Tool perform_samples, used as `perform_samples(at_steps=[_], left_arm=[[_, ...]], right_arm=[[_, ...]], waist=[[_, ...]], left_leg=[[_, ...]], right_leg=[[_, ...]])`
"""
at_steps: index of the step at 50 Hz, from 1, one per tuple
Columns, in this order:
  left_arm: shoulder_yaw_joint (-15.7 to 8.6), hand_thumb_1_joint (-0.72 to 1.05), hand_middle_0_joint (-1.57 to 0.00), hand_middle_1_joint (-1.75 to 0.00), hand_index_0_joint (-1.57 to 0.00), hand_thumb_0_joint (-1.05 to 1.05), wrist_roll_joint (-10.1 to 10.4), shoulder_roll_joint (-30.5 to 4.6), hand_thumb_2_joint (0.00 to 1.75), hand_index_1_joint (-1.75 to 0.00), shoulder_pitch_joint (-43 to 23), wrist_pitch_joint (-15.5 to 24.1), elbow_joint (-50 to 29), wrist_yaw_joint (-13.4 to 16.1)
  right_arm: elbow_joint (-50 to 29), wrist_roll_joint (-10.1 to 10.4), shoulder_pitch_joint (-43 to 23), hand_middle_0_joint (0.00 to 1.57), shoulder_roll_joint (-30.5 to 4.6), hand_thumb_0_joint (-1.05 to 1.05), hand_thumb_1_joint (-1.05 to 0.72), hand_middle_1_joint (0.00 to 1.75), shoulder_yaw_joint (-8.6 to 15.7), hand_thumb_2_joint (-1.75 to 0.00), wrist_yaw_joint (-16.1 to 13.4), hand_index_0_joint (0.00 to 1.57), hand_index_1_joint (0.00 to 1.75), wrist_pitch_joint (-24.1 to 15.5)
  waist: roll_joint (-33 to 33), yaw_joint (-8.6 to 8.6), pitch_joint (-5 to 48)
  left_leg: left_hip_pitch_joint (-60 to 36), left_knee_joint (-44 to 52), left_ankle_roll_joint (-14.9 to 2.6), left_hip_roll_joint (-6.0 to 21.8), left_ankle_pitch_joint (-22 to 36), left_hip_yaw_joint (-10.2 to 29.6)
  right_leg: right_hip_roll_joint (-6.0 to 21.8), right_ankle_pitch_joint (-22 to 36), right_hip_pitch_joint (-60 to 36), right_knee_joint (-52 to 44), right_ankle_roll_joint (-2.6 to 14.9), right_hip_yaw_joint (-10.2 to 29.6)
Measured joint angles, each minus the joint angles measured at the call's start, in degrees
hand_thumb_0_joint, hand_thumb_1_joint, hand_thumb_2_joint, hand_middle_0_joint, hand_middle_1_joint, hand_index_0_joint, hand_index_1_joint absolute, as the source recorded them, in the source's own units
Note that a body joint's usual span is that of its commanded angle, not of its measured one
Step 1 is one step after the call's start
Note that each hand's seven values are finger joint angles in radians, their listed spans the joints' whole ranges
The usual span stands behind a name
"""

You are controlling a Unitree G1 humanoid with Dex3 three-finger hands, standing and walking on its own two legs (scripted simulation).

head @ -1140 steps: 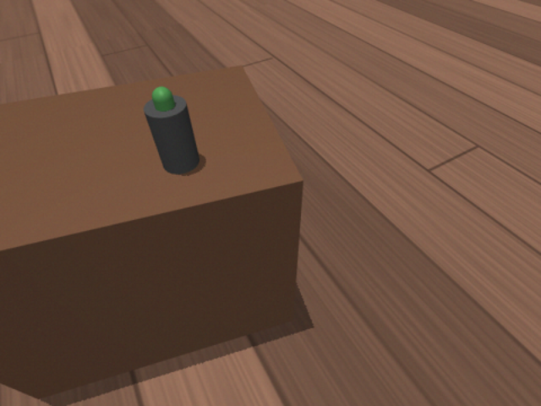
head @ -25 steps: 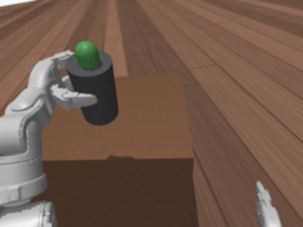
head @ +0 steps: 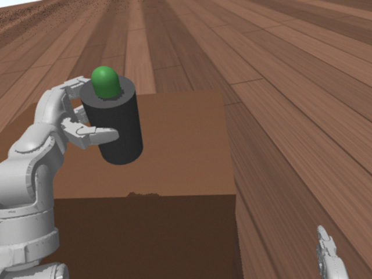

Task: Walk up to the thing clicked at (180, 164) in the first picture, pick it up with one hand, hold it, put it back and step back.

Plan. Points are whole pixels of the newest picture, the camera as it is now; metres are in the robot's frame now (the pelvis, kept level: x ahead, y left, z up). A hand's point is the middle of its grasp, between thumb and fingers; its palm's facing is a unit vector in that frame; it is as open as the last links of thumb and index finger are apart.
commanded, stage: hold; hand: left
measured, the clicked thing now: (114, 115) +0.33 +0.13 +0.27
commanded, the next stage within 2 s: crouch in 0.84 s
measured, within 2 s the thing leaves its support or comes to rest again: neither
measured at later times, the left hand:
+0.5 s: hand (96, 100) +0.35 +0.15 +0.30, palm faces +0.02 -1.00 -0.05, open 11.2 cm
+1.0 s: hand (93, 114) +0.32 +0.16 +0.28, palm faces -0.01 -1.00 -0.09, open 11.2 cm
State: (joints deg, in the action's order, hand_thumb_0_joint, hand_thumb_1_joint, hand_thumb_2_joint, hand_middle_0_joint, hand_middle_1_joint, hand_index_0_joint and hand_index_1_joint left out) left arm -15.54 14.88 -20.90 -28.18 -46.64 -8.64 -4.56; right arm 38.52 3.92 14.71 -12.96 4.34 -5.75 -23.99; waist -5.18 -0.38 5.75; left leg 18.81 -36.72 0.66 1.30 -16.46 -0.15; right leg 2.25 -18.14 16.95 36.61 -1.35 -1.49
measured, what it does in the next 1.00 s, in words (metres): stands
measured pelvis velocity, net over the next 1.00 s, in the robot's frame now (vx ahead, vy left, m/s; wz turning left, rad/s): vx -0.01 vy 0.00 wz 0.01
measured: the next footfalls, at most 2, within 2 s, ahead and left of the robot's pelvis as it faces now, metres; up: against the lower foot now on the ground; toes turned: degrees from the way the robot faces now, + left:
none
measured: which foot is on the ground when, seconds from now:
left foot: down 0.00-1.00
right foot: down 0.00-1.00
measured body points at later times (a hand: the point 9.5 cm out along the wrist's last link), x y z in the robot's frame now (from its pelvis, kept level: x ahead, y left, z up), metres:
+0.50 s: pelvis -0.01 +0.00 +0.00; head -0.06 -0.03 +0.45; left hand +0.34 +0.21 +0.30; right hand +0.17 -0.26 -0.04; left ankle +0.03 +0.13 -0.72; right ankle +0.02 -0.13 -0.72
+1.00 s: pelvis -0.01 +0.00 +0.00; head -0.07 -0.03 +0.45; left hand +0.32 +0.21 +0.29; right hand +0.18 -0.25 -0.04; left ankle +0.03 +0.13 -0.72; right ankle +0.02 -0.13 -0.72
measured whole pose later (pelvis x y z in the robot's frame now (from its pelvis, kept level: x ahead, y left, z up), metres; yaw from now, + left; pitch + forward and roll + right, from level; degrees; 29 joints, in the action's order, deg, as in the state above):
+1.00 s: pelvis -0.01 +0.00 +0.00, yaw +0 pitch -3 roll +0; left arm -13.9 16.4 -22.0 -30.3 -47.2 -6.3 -6.4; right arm 39.1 3.8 13.3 -12.4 3.4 -7.3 -27.3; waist -5.0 -0.5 5.9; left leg 18.5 -36.3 0.6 1.0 -15.3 0.2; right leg 2.5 -17.3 16.7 36.5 -1.3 -1.8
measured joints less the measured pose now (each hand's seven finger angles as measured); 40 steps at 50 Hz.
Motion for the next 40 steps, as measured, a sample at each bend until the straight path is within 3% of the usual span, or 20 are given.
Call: perform_samples(at_steps=[13,17,23,32,40], left_arm=[[1.6,-0.61,-0.68,-1.14,-0.79,-0.05,1.7,-0.8,0.74,-1.25,-1.4,-1.1,0.9,-2.5],[1.3,-0.61,-0.68,-1.15,-0.79,-0.05,2.2,-0.6,0.73,-1.25,-3.9,-1.2,3.9,-1.9],[0.6,-0.61,-0.67,-1.15,-0.78,-0.05,0.9,-0.5,0.74,-1.25,-7.3,-0.5,8.0,0.2],[-0.4,-0.61,-0.67,-1.13,-0.78,-0.04,0.0,-0.5,0.76,-1.24,-4.3,0.6,5.6,-0.5],[0.8,-0.61,-0.68,-1.14,-0.79,-0.04,0.3,-0.5,0.74,-1.24,-1.2,-0.1,2.8,-2.2]], right_arm=[[-0.3,-0.2,-1.5,0.05,0.3,-0.01,0.51,0.05,-0.9,-0.06,-1.3,0.05,0.05,-2.0],[-0.7,-0.1,-0.9,0.05,0.3,-0.01,0.52,0.05,-1.0,-0.06,-1.3,0.05,0.05,-2.1],[-1.7,0.2,-0.1,0.05,0.2,-0.01,0.52,0.05,-0.8,-0.06,-1.0,0.05,0.05,-1.7],[-1.8,0.5,1.4,0.05,0.1,-0.01,0.51,0.05,-0.2,-0.06,0.0,0.05,0.05,-0.9],[0.3,0.0,-0.2,0.05,0.1,-0.01,0.51,0.05,-0.5,-0.06,-0.6,0.05,0.05,-1.4]], waist=[[0.0,-0.16,0.5],[0.3,0.17,0.7],[0.5,0.74,0.5],[-0.2,0.37,0.4],[-0.3,-0.44,0.1]], left_leg=[[-0.4,0.2,-0.06,-0.4,0.4,0.5],[-0.4,0.3,-0.07,-0.4,0.5,0.4],[-0.2,0.4,-0.05,-0.2,0.8,-0.1],[-0.2,0.6,-0.14,0.0,1.0,-0.4],[-0.5,0.6,-0.15,-0.2,1.1,-0.1]], right_leg=[[0.4,0.1,-0.6,0.0,-0.06,-0.5],[0.4,0.2,-0.5,0.0,-0.07,-0.4],[0.1,0.6,0.0,0.0,-0.01,0.1],[-0.1,1.1,0.0,-0.6,-0.07,0.4],[0.1,1.0,-0.4,-0.5,-0.08,0.1]])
